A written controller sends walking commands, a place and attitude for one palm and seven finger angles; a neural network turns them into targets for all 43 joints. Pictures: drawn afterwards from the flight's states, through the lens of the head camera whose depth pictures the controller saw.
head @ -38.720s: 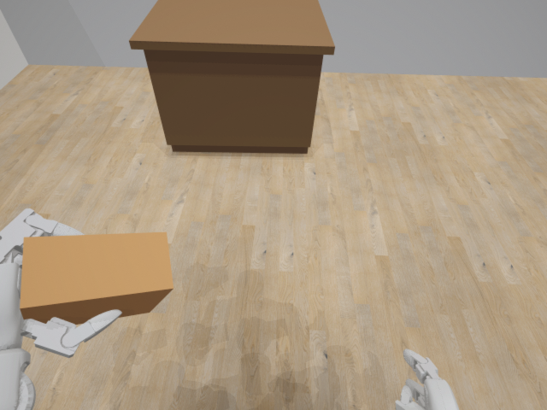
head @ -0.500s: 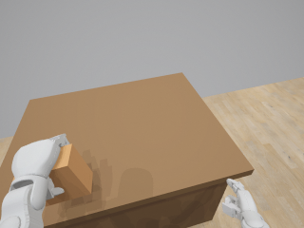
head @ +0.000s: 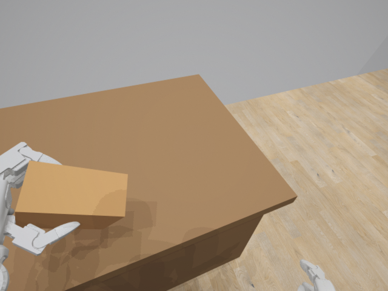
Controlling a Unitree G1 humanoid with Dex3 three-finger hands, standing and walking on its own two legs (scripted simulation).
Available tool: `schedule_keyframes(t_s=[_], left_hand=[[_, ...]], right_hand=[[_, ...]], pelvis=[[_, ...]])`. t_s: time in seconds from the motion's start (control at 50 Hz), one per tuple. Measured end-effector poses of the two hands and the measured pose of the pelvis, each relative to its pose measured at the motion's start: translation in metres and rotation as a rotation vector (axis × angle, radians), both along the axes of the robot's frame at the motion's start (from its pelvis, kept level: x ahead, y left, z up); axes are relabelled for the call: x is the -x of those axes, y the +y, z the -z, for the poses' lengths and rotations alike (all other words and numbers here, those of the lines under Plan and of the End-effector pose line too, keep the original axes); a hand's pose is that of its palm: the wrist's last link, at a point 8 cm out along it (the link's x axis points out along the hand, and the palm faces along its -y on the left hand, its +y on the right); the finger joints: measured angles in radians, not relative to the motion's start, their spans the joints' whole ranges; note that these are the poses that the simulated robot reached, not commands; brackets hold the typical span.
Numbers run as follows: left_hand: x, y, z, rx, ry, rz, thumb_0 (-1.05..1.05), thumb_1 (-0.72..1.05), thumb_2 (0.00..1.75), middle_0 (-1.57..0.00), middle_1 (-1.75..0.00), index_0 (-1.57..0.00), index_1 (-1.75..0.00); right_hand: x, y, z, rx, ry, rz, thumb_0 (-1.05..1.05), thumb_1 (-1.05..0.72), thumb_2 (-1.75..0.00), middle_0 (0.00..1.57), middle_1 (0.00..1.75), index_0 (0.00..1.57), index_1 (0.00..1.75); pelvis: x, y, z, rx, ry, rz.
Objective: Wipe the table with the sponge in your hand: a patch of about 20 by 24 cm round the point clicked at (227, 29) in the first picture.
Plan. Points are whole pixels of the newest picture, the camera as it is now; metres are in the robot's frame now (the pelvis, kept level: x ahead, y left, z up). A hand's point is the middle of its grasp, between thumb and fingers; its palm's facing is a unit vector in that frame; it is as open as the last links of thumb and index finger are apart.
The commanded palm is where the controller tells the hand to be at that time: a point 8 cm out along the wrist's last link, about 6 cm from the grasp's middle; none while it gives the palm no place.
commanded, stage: step back with the hand held close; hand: left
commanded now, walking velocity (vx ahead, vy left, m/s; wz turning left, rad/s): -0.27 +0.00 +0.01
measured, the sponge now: (87, 201) +0.22 +0.19 +0.14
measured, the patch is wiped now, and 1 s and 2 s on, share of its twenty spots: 1.00 1.00 1.00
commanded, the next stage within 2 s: stop stepping back and stand still in 1.26 s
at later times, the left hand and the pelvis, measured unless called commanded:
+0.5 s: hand (22, 225) +0.17 +0.25 +0.17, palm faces +0.43 -0.81 -0.41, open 10.7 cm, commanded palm +0.12 +0.28 +0.19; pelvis -0.04 +0.00 -0.01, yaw +1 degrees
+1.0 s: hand out of the picture +0.11 +0.26 +0.17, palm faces +0.46 -0.82 -0.34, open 10.7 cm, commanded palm +0.06 +0.28 +0.19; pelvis -0.10 +0.00 -0.01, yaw -1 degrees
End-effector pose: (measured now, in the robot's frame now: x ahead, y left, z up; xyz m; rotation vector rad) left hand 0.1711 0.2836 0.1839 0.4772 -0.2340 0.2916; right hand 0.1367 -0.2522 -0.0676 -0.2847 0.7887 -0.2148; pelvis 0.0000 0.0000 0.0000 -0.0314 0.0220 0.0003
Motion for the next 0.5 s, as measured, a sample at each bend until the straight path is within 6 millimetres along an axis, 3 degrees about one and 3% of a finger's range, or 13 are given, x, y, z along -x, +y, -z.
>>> schedule_keyframes(t_s=[0.14, 0.5], left_hand=[[0.012, 0.01, 0.007, -0.015, 0.006, -0.044, -0.01, -0.55, 1.03, -0.66, -1.3, -0.7, -1.29], [0.045, 0.005, 0.003, -0.035, -0.096, -0.07, -0.01, -0.55, 1.03, -0.67, -1.3, -0.7, -1.29]], right_hand=[[0.018, 0.005, 0.006, 0.002, 0.004, -0.002, 0.02, -0.9, -0.9, 0.2, 0.3, 0.2, 0.3], [-0.006, 0.025, -0.004, -0.012, -0.136, -0.108, 0.02, -0.9, -0.9, 0.2, 0.3, 0.21, 0.3]], pelvis=[[0.011, 0.004, 0.003, 0.003, 0.001, -0.002], [0.038, -0.001, 0.012, 0.016, -0.003, -0.014]])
